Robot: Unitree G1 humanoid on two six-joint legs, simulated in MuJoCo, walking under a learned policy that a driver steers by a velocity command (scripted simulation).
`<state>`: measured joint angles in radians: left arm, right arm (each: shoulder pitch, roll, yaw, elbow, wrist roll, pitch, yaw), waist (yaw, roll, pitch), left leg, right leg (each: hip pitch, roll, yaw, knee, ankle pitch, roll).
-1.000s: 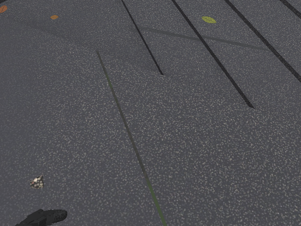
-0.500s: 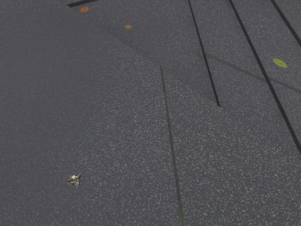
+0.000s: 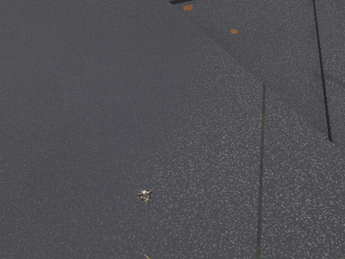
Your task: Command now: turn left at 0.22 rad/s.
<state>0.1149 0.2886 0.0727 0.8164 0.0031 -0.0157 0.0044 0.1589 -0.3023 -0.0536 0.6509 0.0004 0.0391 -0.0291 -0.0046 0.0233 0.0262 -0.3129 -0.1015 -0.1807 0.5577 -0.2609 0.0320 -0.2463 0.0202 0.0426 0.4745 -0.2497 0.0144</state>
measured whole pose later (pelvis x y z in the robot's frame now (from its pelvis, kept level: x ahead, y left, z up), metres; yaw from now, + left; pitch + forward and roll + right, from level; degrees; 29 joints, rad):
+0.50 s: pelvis +0.00 -0.01 +0.01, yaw -10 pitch +1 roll +1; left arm 0.13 0.33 0.08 0.81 -0.03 0.03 -0.02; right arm 0.25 -0.28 -0.07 0.73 -0.01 -0.01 -0.05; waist -0.02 -0.01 0.04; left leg -0.14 0.04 0.05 0.40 -0.27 -0.02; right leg -0.45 -0.03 -0.01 0.89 -0.43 0.02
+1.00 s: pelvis +0.04 -0.07 +0.01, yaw -22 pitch +1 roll +0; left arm 0.14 0.27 0.03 0.74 0.02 0.01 0.01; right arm 0.18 -0.29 -0.06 0.72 0.00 0.00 -0.03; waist 0.01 0.03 0.03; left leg -0.42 0.06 -0.06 0.71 -0.27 -0.09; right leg -0.22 0.10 0.07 0.44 -0.22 -0.08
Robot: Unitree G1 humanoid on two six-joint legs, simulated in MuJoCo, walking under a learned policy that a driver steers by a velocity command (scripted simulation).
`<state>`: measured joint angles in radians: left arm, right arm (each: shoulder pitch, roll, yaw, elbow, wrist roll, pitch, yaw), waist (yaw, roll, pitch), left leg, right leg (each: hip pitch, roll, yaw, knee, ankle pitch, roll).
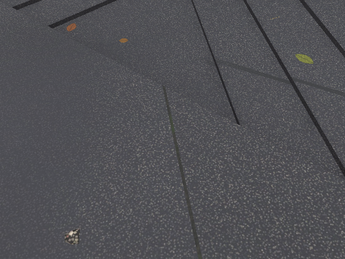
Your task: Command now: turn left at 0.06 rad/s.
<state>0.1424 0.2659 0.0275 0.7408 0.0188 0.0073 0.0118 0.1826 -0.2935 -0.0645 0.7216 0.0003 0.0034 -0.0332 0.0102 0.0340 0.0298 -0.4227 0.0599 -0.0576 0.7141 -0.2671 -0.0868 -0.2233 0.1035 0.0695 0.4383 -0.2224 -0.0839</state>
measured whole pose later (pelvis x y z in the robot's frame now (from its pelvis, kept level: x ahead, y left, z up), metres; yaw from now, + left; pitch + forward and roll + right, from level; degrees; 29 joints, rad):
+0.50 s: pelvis +0.04 +0.05 +0.00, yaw +14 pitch +2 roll -1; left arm 0.26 0.32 0.07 0.76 -0.01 -0.01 0.02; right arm 0.15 -0.30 -0.06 0.59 0.03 0.03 0.03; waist 0.07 0.00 0.04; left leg -0.48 0.06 0.02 0.86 -0.42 -0.02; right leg -0.13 -0.03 -0.15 0.42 -0.33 -0.02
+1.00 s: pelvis +0.22 +0.17 -0.01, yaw +18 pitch +2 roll +1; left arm 0.12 0.28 0.03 0.73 -0.02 -0.07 -0.07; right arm 0.34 -0.30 -0.04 0.72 0.00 -0.07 0.00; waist -0.05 -0.05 0.03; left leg 0.11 -0.06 0.07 0.18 -0.33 0.05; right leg -0.67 -0.06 -0.01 0.60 0.08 -0.01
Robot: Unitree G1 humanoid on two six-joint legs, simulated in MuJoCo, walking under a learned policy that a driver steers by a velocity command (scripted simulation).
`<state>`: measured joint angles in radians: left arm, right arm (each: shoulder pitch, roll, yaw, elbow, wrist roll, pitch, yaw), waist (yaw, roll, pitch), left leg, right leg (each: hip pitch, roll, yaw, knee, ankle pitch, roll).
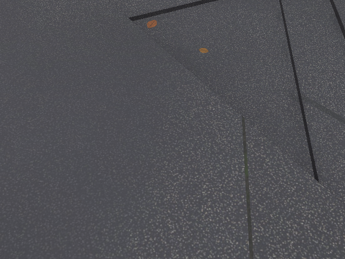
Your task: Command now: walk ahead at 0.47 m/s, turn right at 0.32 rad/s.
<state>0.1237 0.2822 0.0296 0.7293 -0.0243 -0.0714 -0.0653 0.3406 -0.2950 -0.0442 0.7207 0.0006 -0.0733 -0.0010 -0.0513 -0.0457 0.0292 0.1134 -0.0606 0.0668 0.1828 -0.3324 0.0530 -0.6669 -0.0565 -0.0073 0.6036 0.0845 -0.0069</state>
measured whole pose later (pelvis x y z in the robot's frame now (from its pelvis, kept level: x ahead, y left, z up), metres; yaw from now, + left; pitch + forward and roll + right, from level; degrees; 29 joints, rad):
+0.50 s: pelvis +0.30 -0.01 +0.00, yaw -16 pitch +2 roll -1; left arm 0.32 0.30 0.06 0.72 -0.03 -0.04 0.01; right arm 0.09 -0.29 -0.02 0.61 0.00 -0.10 0.01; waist 0.08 0.04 0.03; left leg -0.58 0.04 -0.11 0.55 0.00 -0.07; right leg -0.14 0.11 0.18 0.44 -0.32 -0.05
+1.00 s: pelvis +0.56 -0.09 +0.00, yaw -26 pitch +2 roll +2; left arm 0.09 0.25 0.00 0.64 0.07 -0.06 -0.07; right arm 0.43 -0.27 -0.02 0.82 -0.07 -0.11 0.05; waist -0.11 -0.03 0.00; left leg 0.02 0.00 0.06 0.27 -0.33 0.00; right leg -0.55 -0.05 0.02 0.60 -0.08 -0.04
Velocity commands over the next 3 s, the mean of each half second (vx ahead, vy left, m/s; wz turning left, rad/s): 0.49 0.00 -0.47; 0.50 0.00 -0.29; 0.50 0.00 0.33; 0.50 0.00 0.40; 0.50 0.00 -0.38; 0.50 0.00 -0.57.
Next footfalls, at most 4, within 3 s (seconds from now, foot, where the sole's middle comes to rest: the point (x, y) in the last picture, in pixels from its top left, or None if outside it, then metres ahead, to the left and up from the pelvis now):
0.10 right None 0.25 -0.11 -0.77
0.56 left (150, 238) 0.54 0.07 -0.77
1.04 right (234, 206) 0.66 -0.28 -0.77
1.54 left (191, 133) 1.05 -0.14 -0.77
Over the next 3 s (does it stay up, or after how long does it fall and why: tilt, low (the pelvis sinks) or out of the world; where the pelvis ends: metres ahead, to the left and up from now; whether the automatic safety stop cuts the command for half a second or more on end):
stays up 1.64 -0.35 -0.19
